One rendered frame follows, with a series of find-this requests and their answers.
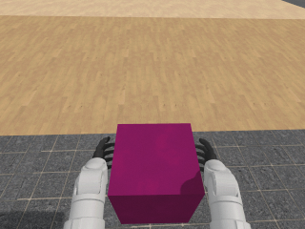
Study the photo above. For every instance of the robot left forearm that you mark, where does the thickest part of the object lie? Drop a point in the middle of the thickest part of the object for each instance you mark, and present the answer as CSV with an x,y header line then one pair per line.
x,y
88,197

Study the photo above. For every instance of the robot left hand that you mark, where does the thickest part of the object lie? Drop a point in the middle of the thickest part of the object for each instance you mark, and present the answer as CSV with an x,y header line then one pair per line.
x,y
100,150

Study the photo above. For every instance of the robot right forearm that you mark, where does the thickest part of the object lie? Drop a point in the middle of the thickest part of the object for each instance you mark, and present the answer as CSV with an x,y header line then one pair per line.
x,y
224,197

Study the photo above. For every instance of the carton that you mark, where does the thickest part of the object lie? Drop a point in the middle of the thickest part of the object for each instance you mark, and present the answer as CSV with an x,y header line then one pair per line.
x,y
155,175

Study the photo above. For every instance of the robot right hand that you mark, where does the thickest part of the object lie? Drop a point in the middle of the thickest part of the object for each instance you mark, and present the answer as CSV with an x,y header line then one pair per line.
x,y
208,152

